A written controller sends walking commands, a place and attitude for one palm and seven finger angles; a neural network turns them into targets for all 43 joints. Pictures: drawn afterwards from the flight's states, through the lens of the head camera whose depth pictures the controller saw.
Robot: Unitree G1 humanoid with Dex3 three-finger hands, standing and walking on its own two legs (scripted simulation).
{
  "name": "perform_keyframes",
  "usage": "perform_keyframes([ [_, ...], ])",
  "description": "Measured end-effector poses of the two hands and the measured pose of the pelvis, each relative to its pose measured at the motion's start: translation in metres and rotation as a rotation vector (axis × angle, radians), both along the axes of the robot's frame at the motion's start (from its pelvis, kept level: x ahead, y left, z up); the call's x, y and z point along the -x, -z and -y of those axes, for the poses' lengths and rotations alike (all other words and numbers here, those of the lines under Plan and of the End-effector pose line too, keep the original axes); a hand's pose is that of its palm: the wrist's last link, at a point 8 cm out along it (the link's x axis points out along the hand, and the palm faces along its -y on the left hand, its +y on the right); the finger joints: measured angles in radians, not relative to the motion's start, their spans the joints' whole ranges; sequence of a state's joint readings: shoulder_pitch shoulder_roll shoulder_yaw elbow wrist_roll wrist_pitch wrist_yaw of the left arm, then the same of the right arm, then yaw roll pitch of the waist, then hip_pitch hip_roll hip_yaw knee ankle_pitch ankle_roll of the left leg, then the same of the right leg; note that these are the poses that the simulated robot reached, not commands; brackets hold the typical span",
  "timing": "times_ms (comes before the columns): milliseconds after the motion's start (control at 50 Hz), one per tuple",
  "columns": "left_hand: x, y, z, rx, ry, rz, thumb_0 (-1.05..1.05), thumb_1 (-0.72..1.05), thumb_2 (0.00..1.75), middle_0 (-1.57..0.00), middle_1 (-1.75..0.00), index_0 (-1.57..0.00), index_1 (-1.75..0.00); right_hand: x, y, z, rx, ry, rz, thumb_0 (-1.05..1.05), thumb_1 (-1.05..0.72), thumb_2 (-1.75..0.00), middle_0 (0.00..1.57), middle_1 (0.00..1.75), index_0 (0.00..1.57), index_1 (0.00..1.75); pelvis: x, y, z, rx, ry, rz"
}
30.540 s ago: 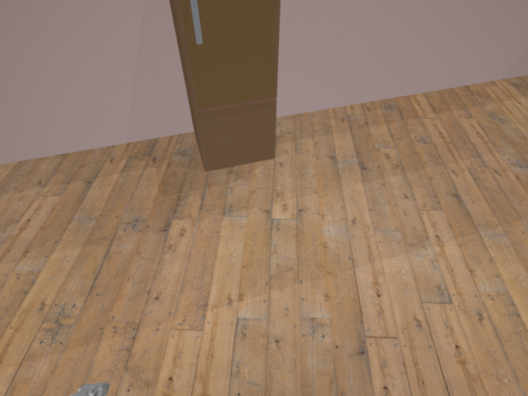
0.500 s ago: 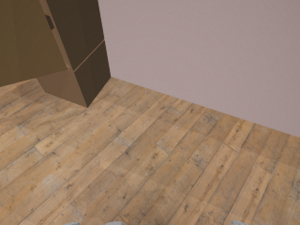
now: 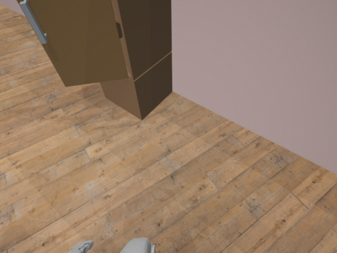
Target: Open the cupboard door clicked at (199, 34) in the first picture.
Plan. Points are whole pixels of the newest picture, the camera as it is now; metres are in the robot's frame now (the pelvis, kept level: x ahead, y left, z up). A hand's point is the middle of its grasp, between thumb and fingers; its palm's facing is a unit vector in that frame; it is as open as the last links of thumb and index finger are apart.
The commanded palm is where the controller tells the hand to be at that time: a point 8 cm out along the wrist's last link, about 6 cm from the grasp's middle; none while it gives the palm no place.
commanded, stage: turn to face it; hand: left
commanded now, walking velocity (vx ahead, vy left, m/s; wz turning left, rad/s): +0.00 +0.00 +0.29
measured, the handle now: (35, 21) +0.97 +0.62 +0.05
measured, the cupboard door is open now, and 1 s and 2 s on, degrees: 48 48 48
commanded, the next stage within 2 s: take the last steps up to it in 0.14 s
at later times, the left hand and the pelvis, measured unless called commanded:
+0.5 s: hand out of the picture +0.04 +0.22 -0.17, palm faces +0.21 -0.95 -0.23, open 7.4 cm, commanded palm none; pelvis +0.02 +0.01 -0.01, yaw +10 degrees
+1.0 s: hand out of the picture +0.11 +0.32 -0.18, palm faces +0.30 -0.94 -0.19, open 7.4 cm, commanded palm none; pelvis +0.14 +0.13 +0.00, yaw +14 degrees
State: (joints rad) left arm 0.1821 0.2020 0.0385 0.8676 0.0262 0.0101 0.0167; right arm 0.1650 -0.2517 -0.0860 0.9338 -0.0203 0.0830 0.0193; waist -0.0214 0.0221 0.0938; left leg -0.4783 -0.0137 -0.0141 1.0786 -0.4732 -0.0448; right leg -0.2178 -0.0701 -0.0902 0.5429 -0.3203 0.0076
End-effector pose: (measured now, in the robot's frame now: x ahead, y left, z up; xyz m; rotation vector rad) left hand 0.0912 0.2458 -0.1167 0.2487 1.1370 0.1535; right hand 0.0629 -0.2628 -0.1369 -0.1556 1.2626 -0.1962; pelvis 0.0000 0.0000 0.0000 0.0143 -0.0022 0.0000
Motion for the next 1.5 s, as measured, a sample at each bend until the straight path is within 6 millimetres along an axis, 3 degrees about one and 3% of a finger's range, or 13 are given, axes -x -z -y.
perform_keyframes([
  [180,0.067,0.033,-0.01,0.087,-0.143,-0.13,0.01,0.9,0.9,-0.21,-0.3,-0.21,-0.3,-0.063,-0.012,-0.029,0.041,-0.15,0.086,0.01,-0.9,-0.9,0.2,0.3,0.19,0.3,-0.009,0.008,-0.016,0.016,-0.073,-0.004],
  [260,0.089,0.042,-0.022,0.09,-0.198,-0.205,0.01,0.9,0.9,-0.21,-0.29,-0.2,-0.3,-0.076,-0.018,-0.046,0.059,-0.208,0.111,0.0,-0.9,-0.9,0.2,0.3,0.19,0.3,-0.007,0.008,-0.02,0.016,-0.093,-0.003],
  [400,0.085,0.023,-0.026,0.087,-0.235,-0.164,0.01,0.9,0.9,-0.2,-0.29,-0.2,-0.3,-0.066,-0.017,-0.058,0.027,-0.244,0.067,0.0,-0.9,-0.9,0.2,0.3,0.2,0.3,-0.01,-0.003,-0.02,0.042,-0.133,-0.003],
  [500,0.072,0.02,-0.021,0.057,-0.245,-0.082,0.01,0.9,0.9,-0.2,-0.29,-0.2,-0.3,-0.054,0.004,-0.049,-0.017,-0.233,0.006,0.0,-0.9,-0.9,0.2,0.3,0.2,0.3,-0.022,0.006,-0.01,0.013,-0.166,-0.006],
  [580,0.083,0.015,-0.015,0.057,-0.304,-0.09,0.01,0.9,0.9,-0.2,-0.29,-0.2,-0.3,-0.061,0.007,-0.046,-0.023,-0.255,-0.063,0.01,-0.9,-0.9,0.2,0.3,0.2,0.3,-0.035,0.003,-0.017,0.02,-0.201,0.005],
  [700,0.102,0.013,-0.013,0.109,-0.356,-0.217,0.01,0.9,0.9,-0.2,-0.29,-0.2,-0.3,-0.108,-0.011,-0.067,-0.018,-0.28,-0.041,0.01,-0.9,-0.9,0.2,0.3,0.19,0.3,-0.065,-0.008,-0.039,-0.006,-0.239,-0.018],
  [840,0.113,0.04,-0.048,0.17,-0.437,-0.345,0.01,0.9,0.9,-0.21,-0.29,-0.21,-0.3,-0.19,-0.002,-0.134,0.013,-0.393,0.067,0.01,-0.9,-0.9,0.2,0.3,0.19,0.3,-0.103,0.014,-0.094,0.01,-0.271,-0.018],
  [900,0.091,0.045,-0.074,0.156,-0.419,-0.363,0.01,0.9,0.9,-0.21,-0.29,-0.2,-0.3,-0.203,-0.002,-0.158,0.015,-0.38,0.107,0.0,-0.9,-0.9,0.2,0.3,0.19,0.3,-0.116,0.016,-0.108,0.005,-0.256,-0.008],
  [980,0.024,0.034,-0.109,0.124,-0.378,-0.251,0.01,0.91,0.9,-0.2,-0.29,-0.2,-0.3,-0.196,-0.004,-0.179,-0.009,-0.345,0.063,0.0,-0.91,-0.9,0.2,0.3,0.2,0.3,-0.136,0.004,-0.122,0.0,-0.246,-0.004],
  [1140,-0.129,0.005,-0.144,0.073,-0.271,0.006,0.01,0.91,0.9,-0.2,-0.29,-0.2,-0.3,-0.179,0.007,-0.179,-0.04,-0.257,-0.107,0.0,-0.92,-0.9,0.2,0.3,0.2,0.3,-0.193,-0.003,-0.141,-0.023,-0.238,0.004],
  [1220,-0.186,0.007,-0.148,0.048,-0.237,0.084,0.01,0.91,0.9,-0.2,-0.29,-0.2,-0.3,-0.183,0.023,-0.176,-0.059,-0.223,-0.19,0.0,-0.91,-0.9,0.2,0.3,0.2,0.3,-0.229,0.01,-0.142,-0.03,-0.237,0.013],
  [1320,-0.198,0.006,-0.145,0.065,-0.27,0.04,0.0,0.9,0.9,-0.2,-0.29,-0.2,-0.3,-0.228,0.014,-0.184,-0.053,-0.219,-0.204,0.01,-0.91,-0.9,0.2,0.3,0.2,0.3,-0.265,0.0,-0.151,-0.002,-0.248,0.013],
  [1500,-0.166,0.011,-0.168,0.108,-0.372,-0.195,0.0,0.93,0.9,-0.2,-0.29,-0.2,-0.3,-0.366,-0.009,-0.239,-0.052,-0.294,-0.028,0.01,-0.91,-0.9,0.19,0.3,0.19,0.3,-0.33,-0.012,-0.191,0.003,-0.248,-0.015],
])
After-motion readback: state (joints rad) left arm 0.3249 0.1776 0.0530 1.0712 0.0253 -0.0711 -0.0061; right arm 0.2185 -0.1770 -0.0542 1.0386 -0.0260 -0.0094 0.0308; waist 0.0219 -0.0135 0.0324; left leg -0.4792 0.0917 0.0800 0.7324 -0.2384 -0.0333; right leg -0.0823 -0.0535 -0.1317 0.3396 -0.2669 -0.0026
